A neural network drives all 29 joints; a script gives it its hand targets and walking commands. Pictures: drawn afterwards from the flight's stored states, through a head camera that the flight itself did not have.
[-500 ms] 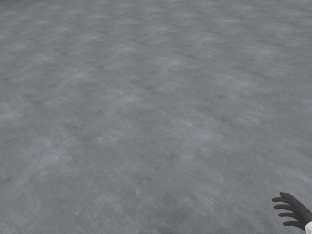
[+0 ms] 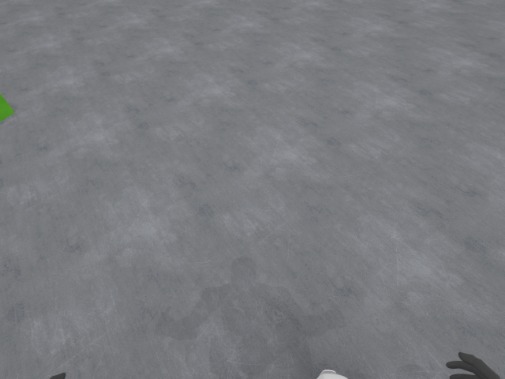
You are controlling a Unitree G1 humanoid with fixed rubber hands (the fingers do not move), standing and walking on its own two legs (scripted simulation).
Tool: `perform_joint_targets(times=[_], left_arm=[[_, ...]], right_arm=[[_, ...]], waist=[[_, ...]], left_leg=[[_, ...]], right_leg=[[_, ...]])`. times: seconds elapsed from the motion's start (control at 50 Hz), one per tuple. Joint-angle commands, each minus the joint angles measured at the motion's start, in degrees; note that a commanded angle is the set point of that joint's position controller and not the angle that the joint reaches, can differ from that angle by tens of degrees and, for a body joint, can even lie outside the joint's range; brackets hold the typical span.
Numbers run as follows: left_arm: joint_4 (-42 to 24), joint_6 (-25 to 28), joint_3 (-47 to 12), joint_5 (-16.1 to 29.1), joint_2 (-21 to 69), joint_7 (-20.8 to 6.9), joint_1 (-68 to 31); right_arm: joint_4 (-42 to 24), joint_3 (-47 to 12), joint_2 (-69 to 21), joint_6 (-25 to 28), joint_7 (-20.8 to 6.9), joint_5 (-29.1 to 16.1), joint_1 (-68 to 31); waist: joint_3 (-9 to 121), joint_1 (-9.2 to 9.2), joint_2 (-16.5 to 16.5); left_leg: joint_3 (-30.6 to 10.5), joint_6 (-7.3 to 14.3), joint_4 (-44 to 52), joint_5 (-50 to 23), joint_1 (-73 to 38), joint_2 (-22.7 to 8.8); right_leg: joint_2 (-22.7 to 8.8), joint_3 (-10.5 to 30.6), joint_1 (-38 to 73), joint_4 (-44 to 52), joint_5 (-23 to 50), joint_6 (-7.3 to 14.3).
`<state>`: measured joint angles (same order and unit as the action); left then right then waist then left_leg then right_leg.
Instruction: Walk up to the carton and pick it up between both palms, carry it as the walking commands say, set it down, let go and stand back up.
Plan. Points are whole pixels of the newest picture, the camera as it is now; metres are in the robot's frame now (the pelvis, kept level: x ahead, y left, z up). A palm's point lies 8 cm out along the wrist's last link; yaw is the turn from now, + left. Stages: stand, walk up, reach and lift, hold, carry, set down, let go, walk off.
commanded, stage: walk up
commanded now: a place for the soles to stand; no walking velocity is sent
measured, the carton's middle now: out of the picture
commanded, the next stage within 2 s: none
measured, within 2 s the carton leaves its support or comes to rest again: neither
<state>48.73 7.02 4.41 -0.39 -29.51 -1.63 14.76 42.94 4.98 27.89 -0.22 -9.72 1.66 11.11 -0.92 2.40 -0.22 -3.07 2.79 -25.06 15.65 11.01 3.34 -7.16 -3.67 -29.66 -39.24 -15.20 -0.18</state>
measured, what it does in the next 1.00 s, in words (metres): walks ahead, turning left: right foot, then left foot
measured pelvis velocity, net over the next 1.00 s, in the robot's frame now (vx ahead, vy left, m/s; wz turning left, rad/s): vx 0.55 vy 0.21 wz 0.61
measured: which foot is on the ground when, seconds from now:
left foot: down 0.00-0.06, up 0.08-0.48, down 0.50-0.84, up 0.86-1.00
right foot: up 0.00-0.04, down 0.06-0.52, up 0.54-0.84, down 0.86-1.00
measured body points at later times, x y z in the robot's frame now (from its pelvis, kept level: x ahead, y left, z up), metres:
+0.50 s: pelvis +0.27 +0.08 -0.01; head +0.28 +0.07 +0.44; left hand +0.13 +0.45 -0.07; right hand +0.63 -0.12 -0.04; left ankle +0.34 +0.25 -0.74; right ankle +0.18 -0.12 -0.74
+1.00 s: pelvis +0.55 +0.21 -0.01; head +0.57 +0.18 +0.44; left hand +0.44 +0.57 -0.05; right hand +0.85 +0.00 -0.11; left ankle +0.48 +0.32 -0.67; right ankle +0.65 +0.13 -0.74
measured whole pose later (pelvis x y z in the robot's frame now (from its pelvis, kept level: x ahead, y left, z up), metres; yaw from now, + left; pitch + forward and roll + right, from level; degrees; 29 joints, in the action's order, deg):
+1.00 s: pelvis +0.55 +0.21 -0.01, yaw +35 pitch +0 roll -2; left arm 46.8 9.3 4.8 -0.9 -29.4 -1.0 14.7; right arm 48.2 5.1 29.7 2.8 -6.7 2.0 10.5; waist 0.4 -0.1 -5.9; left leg -3.3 0.4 -63.0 17.5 31.1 -2.1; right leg -3.5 -11.8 -17.9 -31.1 -13.2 2.0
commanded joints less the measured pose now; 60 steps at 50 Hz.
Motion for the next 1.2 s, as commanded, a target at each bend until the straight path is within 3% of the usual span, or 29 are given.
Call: perform_joint_targets(times=[0.0, 0.02, 0.04, 0.06, 0.08, 0.1, 0.12, 0.18, 0.32, 0.42, 0.46, 0.48, 0.5, 0.52, 0.54, 0.56, 0.62, 0.7, 0.74, 0.8, 0.82, 0.84, 0.86, 0.88, 0.9, 0.92, 0.98, 1.1, 1.18], left_arm=[[-1.85, 1.62, 4.17, -0.32, -11.14, 0.61, 3.52], [0.21, 1.83, 5.10, -0.46, -12.74, 0.92, 10.49], [1.54, 2.16, 6.17, -1.04, -15.82, 1.76, 19.22], [-0.14, 2.83, 6.33, -1.68, -18.99, 2.78, 22.68], [-3.62, 2.94, 6.84, -1.41, -21.76, 3.04, 12.45], [-5.60, 2.75, 6.48, -0.78, -20.07, 2.79, 5.42], [-6.03, 2.81, 5.69, -0.54, -17.61, 2.24, 2.55], [-4.45, 3.17, 4.90, -0.89, -15.67, 1.96, 0.69], [-1.25, 2.93, 4.57, -1.53, -16.11, 0.92, 0.87], [1.04, 1.53, 4.37, -1.37, -17.85, 0.80, 2.22], [0.59, 0.86, 4.16, -0.72, -18.47, 0.99, 0.57], [0.27, 0.29, 3.75, 0.00, -17.74, 1.03, 0.49], [-0.34, -0.27, 2.49, 0.60, -14.31, 0.82, 3.55], [-4.03, 0.52, 1.00, 1.60, -10.72, 0.49, 3.45], [-5.46, 1.32, 1.06, 1.47, -11.90, 0.45, 0.70], [-4.92, 1.59, 1.43, 2.00, -13.82, 0.53, -1.44], [-3.02, 1.44, 1.72, 1.05, -12.59, -0.16, 3.66], [-4.11, 0.86, 1.74, -0.20, -11.17, -0.92, -0.94], [-4.07, 1.40, 1.97, -0.60, -10.37, -1.25, -2.63], [-1.14, 1.78, 3.63, -0.89, -10.88, -1.10, 4.54], [0.91, 1.98, 4.72, -0.84, -12.26, -0.39, 11.89], [2.39, 2.56, 6.36, -1.49, -16.53, 0.70, 21.20], [-0.72, 2.91, 5.99, -1.37, -19.30, 1.57, 19.07], [-2.84, 2.52, 6.05, -0.43, -20.66, 1.81, 9.38], [-4.82, 2.27, 5.42, -0.20, -18.28, 1.54, 3.84], [-4.71, 2.41, 4.69, 0.02, -16.07, 1.23, 1.97], [-2.83, 3.18, 3.90, -0.38, -14.37, 0.68, 2.86], [-0.84, 3.00, 3.04, -0.33, -14.10, -0.05, 2.68], [0.86, 1.89, 2.75, -0.16, -15.60, 0.33, 4.59]], right_arm=[[-7.57, 3.48, 13.18, 1.30, 0.28, 0.11, -12.56], [-7.83, 3.06, 11.91, 1.19, 0.50, 0.51, -14.16], [-8.90, 2.04, 8.75, 1.50, 0.99, 0.80, -14.91], [-9.58, 0.72, 4.66, 2.30, 1.62, 1.60, -14.11], [-7.62, 1.95, 9.10, 2.11, 1.84, 1.36, -8.69], [-4.90, 3.31, 13.40, 1.97, 1.61, 0.92, -7.78], [-3.82, 3.62, 13.19, 1.88, 1.01, 1.06, -7.71], [-2.28, 3.14, 10.97, 1.05, -0.78, 0.96, -9.22], [-2.05, 1.58, 8.48, 1.18, -2.84, -1.11, -18.48], [-2.81, 1.55, 9.11, 1.11, -2.37, -1.27, -24.05], [-1.84, 1.98, 10.14, 1.07, -1.47, -0.53, -19.73], [-0.45, 2.69, 11.54, 1.23, -0.53, 0.15, -13.12], [2.07, 4.53, 15.08, 1.49, 0.94, 1.01, -3.06], [1.89, 6.79, 22.40, 1.41, 2.77, 0.97, 4.45], [0.44, 6.39, 22.41, 1.66, 3.88, -1.11, 3.63], [-0.03, 5.86, 19.70, 2.11, 4.31, -2.57, 2.02], [-1.87, 3.98, 13.43, 3.42, 4.29, -1.69, -4.19], [-3.14, 3.51, 12.93, 4.39, 2.92, -0.36, -3.32], [-3.54, 3.56, 12.77, 4.45, 2.57, -0.43, -3.93], [-3.37, 2.58, 11.27, 4.25, 2.88, -0.34, -7.46], [-3.73, 1.73, 9.76, 4.41, 3.12, -0.19, -8.95], [-4.60, 0.72, 5.89, 5.00, 3.48, 0.00, -8.52], [-4.60, 0.33, 5.46, 5.22, 4.17, 0.08, -5.15], [-2.80, 2.12, 11.28, 4.89, 4.44, -0.41, -3.30], [-0.49, 2.81, 14.30, 4.80, 4.27, -0.59, -2.15], [0.40, 2.76, 13.38, 4.61, 3.80, -0.02, -2.56], [1.09, 2.22, 11.03, 3.40, 2.23, 0.71, -5.48], [-0.01, 0.67, 7.06, 2.84, -0.30, -0.76, -15.35], [-1.18, 0.63, 6.75, 2.41, -0.37, -1.45, -21.34]], waist=[[3.22, -5.90, -8.12], [5.19, -9.97, -4.30], [8.39, -14.95, 7.76], [10.02, -16.16, 17.01], [9.52, -9.82, 9.66], [9.16, -6.55, 4.77], [6.67, -5.29, 3.15], [0.03, -3.79, 5.27], [-1.83, -4.04, 3.56], [-1.69, -4.45, 4.80], [1.27, -1.74, 4.98], [5.15, 1.48, 3.11], [11.61, 5.31, -2.48], [15.17, 7.88, -16.76], [17.16, 5.95, -14.52], [14.89, 4.51, -5.08], [7.05, -1.01, -4.93], [2.72, -0.07, -8.71], [1.75, -0.52, -9.14], [2.65, -6.71, -5.69], [4.50, -11.22, -1.31], [8.26, -15.77, 14.38], [7.06, -13.07, 14.43], [7.93, -7.94, 10.33], [5.89, -5.86, 4.89], [3.40, -4.76, 3.66], [-0.78, -4.30, 5.17], [-2.19, -3.82, 4.18], [-2.62, -4.28, 4.92]], left_leg=[[-11.91, 7.86, 8.23, 12.60, 17.28, -10.01], [-9.52, 5.96, -0.79, 11.00, 25.28, -7.76], [-4.15, 3.67, -16.92, 11.98, 34.29, -1.91], [-2.15, 0.50, -35.83, 15.70, 42.57, 2.52], [-5.01, -1.66, -43.51, 7.86, 43.27, -2.56], [-5.12, -2.43, -43.97, 4.37, 38.97, -8.31], [-5.30, -3.14, -41.89, 3.63, 36.52, -10.85], [-3.02, -4.42, -31.17, 0.27, 29.90, -13.97], [4.36, -3.36, -14.23, -13.56, 25.32, -12.46], [6.86, -1.22, -7.64, -9.40, 21.72, -10.04], [9.90, 0.31, -4.42, -4.13, 14.04, -6.12], [11.72, 1.76, -1.96, -2.51, 3.72, -2.93], [7.30, 5.69, -2.61, 3.96, -16.02, -2.14], [-19.37, 12.51, 1.33, 12.30, -32.07, -15.21], [-30.75, 13.73, 8.26, 10.50, -33.70, -21.03], [-24.38, 12.46, 7.21, 4.65, -27.92, -21.18], [-11.27, 10.89, 7.65, -4.87, -8.32, -14.31], [-10.33, 12.52, 12.53, 6.69, 0.99, -12.79], [-9.82, 11.16, 13.25, 8.10, 5.52, -12.60], [-5.95, 7.93, 3.72, 9.92, 19.24, -10.77], [-3.63, 6.22, -7.63, 4.50, 26.42, -8.30], [0.45, 3.55, -30.21, 5.33, 34.76, -0.02], [-4.47, 1.01, -43.40, 11.22, 42.74, 2.90], [-7.45, -0.15, -48.20, 7.33, 42.66, -2.16], [-6.93, -1.07, -47.69, 4.68, 39.98, -6.37], [-6.59, -1.89, -44.74, 2.29, 37.95, -9.25], [-3.22, -3.78, -33.91, -1.31, 32.46, -11.73], [4.71, -3.78, -12.51, -14.47, 22.33, -9.69], [5.98, -1.83, -5.83, -14.07, 17.89, -7.61]], right_leg=[[3.54, -1.43, 20.08, 7.28, 9.61, 1.48], [4.13, -0.80, 32.56, 8.89, 7.40, 3.33], [-1.07, 4.60, 43.34, 16.09, -4.35, 3.97], [-17.54, 25.07, 47.10, 24.93, -22.35, 4.82], [-26.91, 40.84, 38.83, 33.55, -37.14, 9.92], [-25.37, 34.68, 34.10, 31.52, -34.33, 12.93], [-21.84, 26.05, 29.40, 30.44, -26.47, 13.16], [-16.05, 7.42, 18.09, 32.28, -14.16, 11.14], [-11.48, -7.67, 22.23, 35.26, -4.48, 9.53], [-12.60, -11.79, 30.08, 30.60, 5.66, 9.36], [-11.96, -14.60, 31.38, 21.41, 17.98, 8.30], [-10.12, -17.20, 28.17, 10.29, 24.02, 7.37], [-7.30, -17.51, 14.69, -7.79, 22.10, 5.80], [0.05, -17.06, -9.84, -28.88, 5.38, 1.51], [2.51, -5.54, -20.02, -35.69, -12.36, 1.38], [-1.76, 0.55, -18.09, -33.27, -7.29, 2.30], [-4.52, 2.12, -6.25, -18.75, -2.72, 0.93], [-1.09, -0.61, -1.47, -3.84, -0.97, -0.97], [0.29, -1.25, 4.00, 2.64, 6.33, -0.75], [1.91, -1.52, 24.27, 5.35, 11.24, 1.47], [2.35, -1.10, 35.56, 7.06, 6.45, 2.78], [-7.48, 13.53, 44.34, 16.26, -11.53, 3.92], [-19.24, 35.30, 42.69, 26.91, -31.79, 5.79], [-23.68, 42.46, 38.19, 30.62, -39.52, 11.32], [-21.25, 35.57, 33.78, 28.64, -34.60, 12.95], [-18.28, 27.31, 28.56, 28.20, -26.78, 13.23], [-13.87, 11.92, 19.63, 31.46, -13.41, 11.98], [-7.06, -3.95, 20.10, 33.93, 2.11, 8.99], [-9.59, -6.62, 25.12, 31.76, 11.71, 9.07]])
